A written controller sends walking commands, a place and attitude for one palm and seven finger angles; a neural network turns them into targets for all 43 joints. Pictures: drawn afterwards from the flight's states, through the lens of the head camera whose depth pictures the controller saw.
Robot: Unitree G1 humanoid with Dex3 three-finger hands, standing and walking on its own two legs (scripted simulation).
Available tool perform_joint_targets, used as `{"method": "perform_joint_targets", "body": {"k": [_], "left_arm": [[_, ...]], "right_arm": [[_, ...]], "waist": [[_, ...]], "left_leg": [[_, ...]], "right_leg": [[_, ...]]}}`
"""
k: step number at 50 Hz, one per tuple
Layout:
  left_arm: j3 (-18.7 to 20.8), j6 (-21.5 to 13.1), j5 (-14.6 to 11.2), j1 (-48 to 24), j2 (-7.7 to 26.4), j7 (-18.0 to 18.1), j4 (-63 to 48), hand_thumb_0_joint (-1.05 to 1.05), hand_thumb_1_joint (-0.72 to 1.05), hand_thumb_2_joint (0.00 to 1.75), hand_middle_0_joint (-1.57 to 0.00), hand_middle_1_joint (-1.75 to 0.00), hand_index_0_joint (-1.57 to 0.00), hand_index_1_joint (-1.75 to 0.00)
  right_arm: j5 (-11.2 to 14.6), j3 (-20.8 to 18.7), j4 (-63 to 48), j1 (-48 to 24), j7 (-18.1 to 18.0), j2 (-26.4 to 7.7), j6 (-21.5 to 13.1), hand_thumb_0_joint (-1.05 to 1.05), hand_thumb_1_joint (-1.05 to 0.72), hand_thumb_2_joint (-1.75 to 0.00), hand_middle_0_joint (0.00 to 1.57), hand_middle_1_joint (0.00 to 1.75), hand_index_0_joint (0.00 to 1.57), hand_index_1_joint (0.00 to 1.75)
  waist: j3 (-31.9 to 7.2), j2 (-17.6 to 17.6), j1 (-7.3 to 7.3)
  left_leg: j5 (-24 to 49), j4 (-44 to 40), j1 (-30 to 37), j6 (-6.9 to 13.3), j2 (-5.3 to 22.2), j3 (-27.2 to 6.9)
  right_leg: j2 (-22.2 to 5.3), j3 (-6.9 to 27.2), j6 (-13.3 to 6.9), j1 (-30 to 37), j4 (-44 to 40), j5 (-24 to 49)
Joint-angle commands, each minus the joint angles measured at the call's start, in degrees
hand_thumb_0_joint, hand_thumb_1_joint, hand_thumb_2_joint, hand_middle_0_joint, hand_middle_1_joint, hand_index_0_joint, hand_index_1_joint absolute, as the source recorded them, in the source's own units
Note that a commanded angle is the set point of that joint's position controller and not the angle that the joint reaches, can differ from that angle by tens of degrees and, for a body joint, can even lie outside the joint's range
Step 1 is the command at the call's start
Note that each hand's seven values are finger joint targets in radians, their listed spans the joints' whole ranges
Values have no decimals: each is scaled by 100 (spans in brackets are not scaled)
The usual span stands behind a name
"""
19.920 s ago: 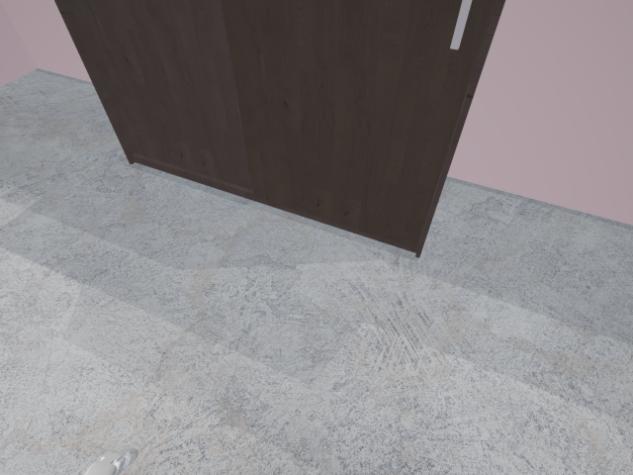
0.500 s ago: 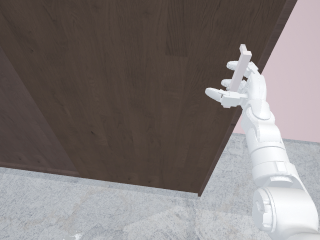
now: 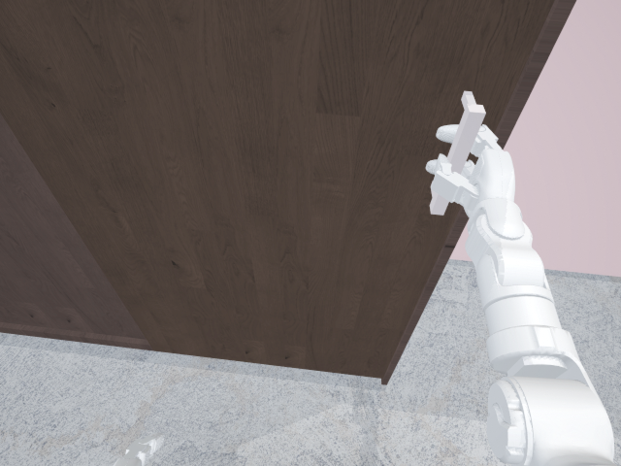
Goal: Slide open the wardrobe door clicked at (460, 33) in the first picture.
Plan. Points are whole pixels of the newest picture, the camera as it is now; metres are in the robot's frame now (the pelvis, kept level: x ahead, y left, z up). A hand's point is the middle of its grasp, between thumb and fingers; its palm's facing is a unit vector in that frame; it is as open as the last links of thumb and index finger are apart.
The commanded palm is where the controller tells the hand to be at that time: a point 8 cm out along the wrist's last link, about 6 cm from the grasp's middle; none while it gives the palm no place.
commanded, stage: grip the handle and tug to test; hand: right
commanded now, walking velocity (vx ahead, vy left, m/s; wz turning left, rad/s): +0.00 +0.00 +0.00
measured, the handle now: (451, 156) +0.50 -0.15 +0.16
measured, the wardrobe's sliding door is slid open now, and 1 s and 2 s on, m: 0.00 0.00 0.00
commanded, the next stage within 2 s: tug the door sideways, standing still in 0.56 s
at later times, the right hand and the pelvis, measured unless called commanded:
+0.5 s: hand (439, 178) +0.44 -0.12 +0.17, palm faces +0.07 +1.00 +0.01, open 5.8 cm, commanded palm +0.38 -0.16 +0.17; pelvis +0.02 +0.00 +0.00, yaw +2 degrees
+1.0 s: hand (438, 174) +0.45 -0.12 +0.17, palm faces +0.10 +1.00 -0.01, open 5.5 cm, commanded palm +0.43 -0.13 +0.17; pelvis +0.04 +0.00 +0.00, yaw -2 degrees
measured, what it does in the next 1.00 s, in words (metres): stands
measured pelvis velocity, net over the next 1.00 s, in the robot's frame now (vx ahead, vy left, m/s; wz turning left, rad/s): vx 0.04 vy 0.00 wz -0.03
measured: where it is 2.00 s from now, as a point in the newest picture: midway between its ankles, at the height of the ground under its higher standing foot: outside the picture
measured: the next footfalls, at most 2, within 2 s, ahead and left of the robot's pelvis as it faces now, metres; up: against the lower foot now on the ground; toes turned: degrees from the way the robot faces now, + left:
none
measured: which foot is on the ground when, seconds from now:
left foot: down 0.00-1.00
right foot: down 0.00-1.00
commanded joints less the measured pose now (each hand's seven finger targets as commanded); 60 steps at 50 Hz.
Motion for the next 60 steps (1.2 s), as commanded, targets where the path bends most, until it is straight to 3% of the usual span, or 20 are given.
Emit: {"method": "perform_joint_targets", "body": {"k": [1,4,11,14,16,17,23,25,30,33,35,38,42,48,50,53,54,56,58,60], "left_arm": [[255,-184,3,-166,751,46,-703,0,90,90,-20,-30,-20,-30],[244,-138,7,-186,787,71,-728,0,90,90,-20,-30,-20,-30],[242,-113,-12,-283,712,53,-805,0,90,90,-20,-30,-20,-30],[253,-92,-3,-328,758,54,-889,0,90,90,-20,-30,-20,-30],[239,-82,-23,-397,704,46,-931,0,90,90,-20,-30,-20,-30],[254,-68,-24,-393,723,54,-921,0,90,90,-20,-30,-20,-30],[253,-26,-37,-532,686,30,-1060,0,90,90,-20,-30,-20,-30],[265,1,-23,-589,711,29,-1125,0,90,90,-20,-30,-20,-30],[243,48,-23,-782,671,-8,-1240,0,90,90,-20,-30,-20,-30],[231,75,-16,-886,659,-7,-1290,0,90,90,-20,-30,-20,-30],[204,171,-12,-890,763,65,-1163,0,90,90,-20,-30,-20,-30],[182,191,-3,-772,691,129,-970,0,90,90,-20,-30,-20,-30],[253,209,62,-582,651,123,-860,0,90,90,-20,-30,-20,-30],[183,70,92,-764,568,98,-810,0,90,90,-20,-30,-20,-30],[182,26,109,-728,564,93,-786,0,90,90,-20,-30,-20,-30],[236,13,125,-462,583,64,-698,0,90,90,-20,-30,-20,-30],[259,15,118,-453,606,62,-699,0,90,90,-20,-30,-20,-30],[224,-42,93,-537,544,41,-666,0,90,90,-20,-30,-20,-30],[189,-134,98,-584,517,26,-615,0,90,90,-20,-30,-20,-30],[179,-208,128,-543,520,25,-598,0,90,90,-20,-30,-20,-30]], "right_arm": [[-15,193,-1695,-2757,233,-444,-360,0,-90,-90,45,140,45,140],[-6,6,-1602,-2582,249,-657,-301,0,-90,-90,45,140,45,140],[13,283,-1963,-2363,261,-280,-223,0,-90,-90,45,140,45,140],[34,78,-2076,-1833,272,-464,-160,0,-90,-90,45,140,45,140],[53,278,-2332,-1811,306,-234,-116,0,-90,-90,45,140,45,140],[68,107,-2340,-1628,294,-384,-76,0,-90,-90,45,140,45,140],[88,289,-3061,-1066,309,-130,162,0,-90,-90,45,140,45,140],[120,69,-3235,-483,299,-290,244,0,-90,-90,45,140,45,140],[108,200,-4083,-69,298,-220,446,0,-90,-90,45,140,45,140],[133,145,-4344,362,298,-205,586,0,-90,-90,45,140,45,140],[101,-233,-3967,-426,270,-791,691,0,-90,-90,45,140,45,140],[74,106,-3452,-1293,208,-322,872,0,-90,-90,45,140,45,140],[34,341,-3493,-1685,101,-6,919,0,-90,-90,45,140,45,140],[8,855,-3157,-2290,49,517,464,0,-90,-90,45,140,45,140],[-7,992,-3002,-2398,59,665,334,0,-90,-90,45,140,45,140],[9,1171,-2914,-2581,143,858,356,0,-90,-90,45,140,45,140],[11,1178,-2832,-2526,160,838,364,0,-90,-90,45,140,45,140],[11,1325,-2776,-2949,150,989,291,0,-90,-90,45,140,45,140],[34,1454,-2441,-3159,94,1189,161,0,-90,-90,45,140,45,140],[5,1560,-2320,-3304,29,1303,-2,0,-90,-90,45,140,45,140]], "waist": [[-2186,164,50],[-2084,254,11],[-2145,71,-3],[-2254,174,-153],[-2179,106,-133],[-2189,183,-179],[-2255,68,-252],[-2287,169,-372],[-2216,-98,-421],[-2094,167,-438],[-1759,280,-290],[-1458,252,0],[-2196,17,55],[-1713,215,171],[-1789,230,195],[-2337,66,221],[-2466,157,216],[-2359,118,279],[-1908,295,355],[-1878,189,381]], "left_leg": [[2981,22,946,3,-89,-165],[2971,2,1036,6,-84,-165],[3086,-12,1013,-4,-84,-157],[3238,-1,1236,11,-84,-151],[3310,-20,1224,4,-80,-152],[3316,-28,1265,9,-86,-141],[3664,-33,1430,5,-81,-121],[3989,-22,1630,10,-53,-130],[4049,-48,1668,25,-38,-121],[4075,-78,1696,4,-53,-121],[3933,-128,1568,5,-40,-165],[3712,-123,1149,-18,-60,-148],[4579,145,1247,-46,-6,-133],[3072,-41,796,-11,-48,-100],[3333,22,786,-13,-40,-115],[4189,285,813,-39,-51,-85],[4183,319,803,-60,-56,-72],[3424,208,629,-51,-73,-56],[2639,65,395,-35,-116,-22],[2611,78,380,-16,-108,-35]], "right_leg": [[104,266,-40,1011,-35,3125],[122,247,-50,922,-60,3000],[89,246,-26,1107,-56,3327],[87,214,-22,1109,-87,3432],[72,214,-19,1129,-103,3548],[66,203,-17,1121,-106,3526],[38,161,20,1302,-130,3998],[16,134,21,1307,-139,4240],[-1,119,63,1431,-149,4429],[12,99,34,1345,-190,4188],[67,92,-9,1116,-230,3632],[88,179,-33,1161,-94,3641],[98,234,16,1502,239,4749],[137,385,-9,1315,15,3237],[116,394,-34,1447,92,3669],[78,438,13,1789,394,5132],[67,453,14,1841,426,5175],[75,527,25,1699,303,4333],[94,570,29,1441,168,3323],[100,583,14,1457,150,3329]]}}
